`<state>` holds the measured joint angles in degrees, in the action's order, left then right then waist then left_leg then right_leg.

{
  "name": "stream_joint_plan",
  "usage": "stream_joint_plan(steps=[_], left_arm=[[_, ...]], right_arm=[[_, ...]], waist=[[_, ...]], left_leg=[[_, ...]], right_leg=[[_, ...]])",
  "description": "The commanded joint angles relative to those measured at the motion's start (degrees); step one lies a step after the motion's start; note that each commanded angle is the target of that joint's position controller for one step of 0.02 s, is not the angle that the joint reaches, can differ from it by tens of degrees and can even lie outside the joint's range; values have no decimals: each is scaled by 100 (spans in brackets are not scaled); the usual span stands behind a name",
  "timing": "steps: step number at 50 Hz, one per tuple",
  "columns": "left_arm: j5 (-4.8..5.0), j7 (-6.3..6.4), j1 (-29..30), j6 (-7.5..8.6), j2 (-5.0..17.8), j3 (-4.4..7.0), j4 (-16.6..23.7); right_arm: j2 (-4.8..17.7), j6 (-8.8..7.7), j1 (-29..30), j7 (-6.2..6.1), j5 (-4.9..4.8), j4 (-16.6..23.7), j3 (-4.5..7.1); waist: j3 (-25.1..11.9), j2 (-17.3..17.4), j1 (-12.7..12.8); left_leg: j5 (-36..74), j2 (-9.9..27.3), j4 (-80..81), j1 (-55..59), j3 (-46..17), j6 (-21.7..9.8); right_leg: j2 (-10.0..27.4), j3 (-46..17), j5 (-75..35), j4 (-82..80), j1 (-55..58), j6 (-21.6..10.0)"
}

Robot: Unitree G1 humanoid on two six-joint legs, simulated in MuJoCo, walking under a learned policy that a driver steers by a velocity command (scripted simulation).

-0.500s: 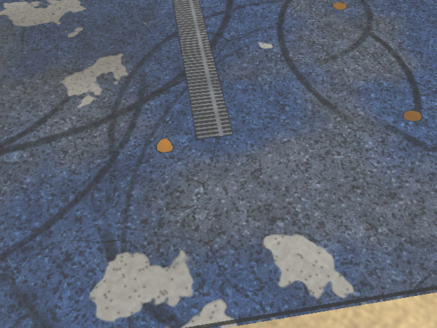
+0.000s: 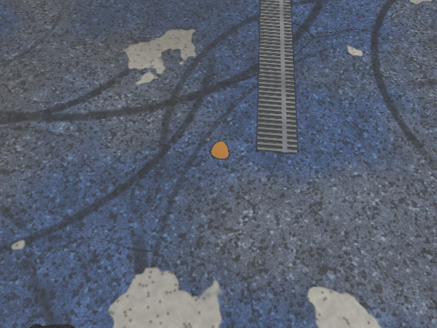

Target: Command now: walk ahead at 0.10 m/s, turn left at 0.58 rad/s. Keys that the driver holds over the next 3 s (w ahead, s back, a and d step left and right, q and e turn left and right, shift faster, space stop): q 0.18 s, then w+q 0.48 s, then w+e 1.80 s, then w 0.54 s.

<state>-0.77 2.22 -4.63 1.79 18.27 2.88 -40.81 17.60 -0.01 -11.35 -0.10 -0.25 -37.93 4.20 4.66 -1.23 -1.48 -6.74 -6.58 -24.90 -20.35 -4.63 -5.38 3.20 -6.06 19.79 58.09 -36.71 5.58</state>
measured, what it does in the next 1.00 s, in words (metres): walks ahead, turning left: right foot, then left foot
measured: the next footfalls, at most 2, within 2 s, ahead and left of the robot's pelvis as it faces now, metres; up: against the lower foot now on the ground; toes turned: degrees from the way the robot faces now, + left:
right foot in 0.22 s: +0.16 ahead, -0.16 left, +0.00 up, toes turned +14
left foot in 0.68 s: +0.21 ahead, +0.17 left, +0.00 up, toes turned +27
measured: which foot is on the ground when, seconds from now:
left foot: down 0.00-0.22, up 0.24-0.66, down 0.68-1.00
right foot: up 0.00-0.20, down 0.22-0.68, up 0.70-1.00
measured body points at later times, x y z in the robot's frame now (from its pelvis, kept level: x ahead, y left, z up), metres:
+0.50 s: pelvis +0.11 -0.03 +0.01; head +0.14 -0.04 +0.46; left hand +0.10 +0.27 -0.09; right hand +0.37 -0.24 -0.08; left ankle +0.12 +0.13 -0.68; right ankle +0.12 -0.17 -0.74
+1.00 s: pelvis +0.29 +0.13 +0.00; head +0.30 +0.15 +0.45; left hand +0.34 +0.43 -0.11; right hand +0.45 -0.11 -0.10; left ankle +0.17 +0.15 -0.74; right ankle +0.51 +0.04 -0.67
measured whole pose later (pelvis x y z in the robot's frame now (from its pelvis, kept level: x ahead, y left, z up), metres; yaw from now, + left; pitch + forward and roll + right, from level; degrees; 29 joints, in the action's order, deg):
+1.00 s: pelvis +0.29 +0.13 +0.00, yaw +22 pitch +2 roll +1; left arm 1.3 -2.0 -10.0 3.3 17.0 3.3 -42.8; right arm 14.7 -4.7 -20.2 0.0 0.7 -42.7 2.7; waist 0.6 -2.8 -2.5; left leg -15.7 -3.7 -12.8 1.0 6.1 -3.9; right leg 4.1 -3.0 -3.0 47.2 -42.0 0.5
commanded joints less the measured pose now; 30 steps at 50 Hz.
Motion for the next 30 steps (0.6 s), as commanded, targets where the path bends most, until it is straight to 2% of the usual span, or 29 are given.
stream_joint_plan(steps=[1,4,7,9,10,11,12,13,14,15,16,17,20,25,30], left_arm=[[16,24,-478,-57,406,111,181],[55,-17,-135,-53,415,117,302],[70,-75,-62,39,471,147,363],[87,-123,-285,116,498,189,326],[90,-145,-538,151,533,222,253],[15,-121,-695,141,829,297,269],[-108,-90,-682,57,1286,398,235],[-112,-112,-843,76,1087,397,246],[-58,-93,-803,101,794,323,314],[20,-65,-665,94,688,300,327],[90,-28,-626,90,620,275,338],[91,6,-692,93,599,254,320],[39,10,-992,144,656,284,259],[78,-84,-1102,211,899,379,155],[227,-216,-1121,209,1093,463,20]], right_arm=[[941,57,180,-145,-44,454,264],[929,156,189,-191,-23,486,259],[892,196,168,-172,-25,506,251],[831,217,291,-170,-86,557,228],[761,237,355,-180,-127,592,200],[469,240,162,-175,-69,627,104],[280,202,-173,-150,-64,749,56],[742,108,-108,-126,-12,760,162],[989,86,74,-104,-51,712,247],[959,113,117,-98,-44,656,270],[900,135,124,-85,-24,646,268],[749,128,161,-37,-49,653,232],[449,32,482,52,-97,794,138],[252,-61,806,162,-87,924,40],[347,-42,837,245,-113,952,53]], waist=[[-1366,612,218],[-1179,821,91],[-1126,1000,51],[-1138,1065,208],[-1198,1017,355],[-1374,408,288],[-1156,-1273,-54],[-976,-1386,162],[-789,-894,260],[-625,-726,220],[-545,-748,253],[-470,-744,309],[-386,-749,526],[-394,-729,629],[-256,-715,548]], left_leg=[[2004,1326,381,567,-1224,-871],[833,1280,366,536,-1613,-752],[1094,1328,53,783,-2029,-709],[1336,1235,-248,941,-2264,-553],[681,1051,-415,744,-2220,-370],[-944,691,-1114,146,-1854,-88],[-2955,-293,-2126,-1295,-656,226],[-2870,119,-3205,-2010,-493,403],[-2340,411,-3593,-2163,-482,469],[-1992,521,-3748,-2223,-325,577],[-1725,613,-3898,-2368,-246,674],[-1505,687,-4011,-2394,-140,729],[-1040,822,-3617,-2374,188,793],[-610,1027,-2357,-1797,385,746],[-821,980,-1424,-930,693,458]], right_leg=[[-186,110,-565,-537,665,107],[-308,9,-650,-1195,766,73],[-450,-42,-358,-1849,1015,-33],[-481,-4,-641,-2795,1479,-183],[-366,55,-1274,-3564,2087,-315],[560,-667,-1299,-3817,2911,-665],[1604,-2137,-1355,-4077,3509,-1521],[2056,-2987,-351,-4329,3465,-1989],[1816,-2546,521,-4368,3341,-1889],[1490,-2051,823,-4401,3236,-1641],[1333,-1747,876,-4446,3287,-1493],[1236,-1440,701,-4523,3229,-1445],[1109,-743,291,-4762,3217,-1456],[1250,10,-366,-4843,3166,-1501],[1423,466,-492,-4659,3036,-1401]])
Over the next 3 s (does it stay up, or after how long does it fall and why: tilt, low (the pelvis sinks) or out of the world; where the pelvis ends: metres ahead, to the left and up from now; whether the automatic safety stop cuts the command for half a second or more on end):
stays up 1.35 0.04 0.01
